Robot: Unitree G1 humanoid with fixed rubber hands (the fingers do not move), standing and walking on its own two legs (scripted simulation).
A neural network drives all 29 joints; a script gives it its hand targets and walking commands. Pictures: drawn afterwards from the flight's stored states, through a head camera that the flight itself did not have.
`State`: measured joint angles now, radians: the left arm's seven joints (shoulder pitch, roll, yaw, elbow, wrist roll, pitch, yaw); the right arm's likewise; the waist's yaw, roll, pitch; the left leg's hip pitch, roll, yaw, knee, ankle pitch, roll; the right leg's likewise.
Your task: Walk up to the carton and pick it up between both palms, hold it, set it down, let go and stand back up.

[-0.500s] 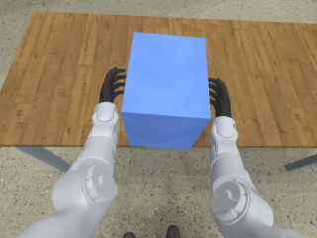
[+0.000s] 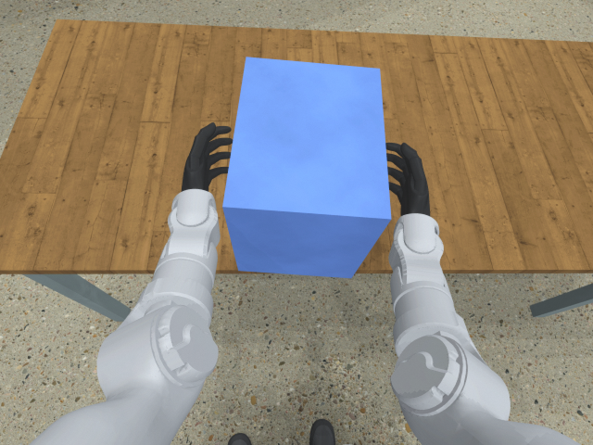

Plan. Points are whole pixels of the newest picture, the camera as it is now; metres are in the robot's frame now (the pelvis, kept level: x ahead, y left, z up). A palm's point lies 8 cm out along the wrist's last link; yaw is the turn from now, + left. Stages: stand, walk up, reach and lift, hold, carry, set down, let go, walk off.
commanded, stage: set down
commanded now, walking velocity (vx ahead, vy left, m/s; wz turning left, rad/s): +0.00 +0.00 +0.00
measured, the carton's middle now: (303, 177) +0.52 -0.04 -0.05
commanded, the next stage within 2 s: none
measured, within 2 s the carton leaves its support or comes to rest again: neither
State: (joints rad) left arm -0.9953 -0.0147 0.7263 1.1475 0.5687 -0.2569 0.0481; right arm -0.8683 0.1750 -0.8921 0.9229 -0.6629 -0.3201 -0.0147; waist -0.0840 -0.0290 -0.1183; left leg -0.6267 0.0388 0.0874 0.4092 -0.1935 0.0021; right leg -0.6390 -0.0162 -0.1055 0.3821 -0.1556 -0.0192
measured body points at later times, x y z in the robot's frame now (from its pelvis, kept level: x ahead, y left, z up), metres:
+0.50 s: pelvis -0.02 +0.00 -0.03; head +0.11 +0.02 +0.40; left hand +0.50 +0.14 +0.02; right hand +0.45 -0.19 +0.02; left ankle -0.03 +0.12 -0.74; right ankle -0.01 -0.11 -0.74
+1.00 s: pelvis -0.04 -0.01 -0.03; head +0.10 +0.01 +0.39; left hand +0.50 +0.16 +0.06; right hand +0.47 -0.21 +0.07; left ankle -0.03 +0.12 -0.74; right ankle -0.01 -0.11 -0.74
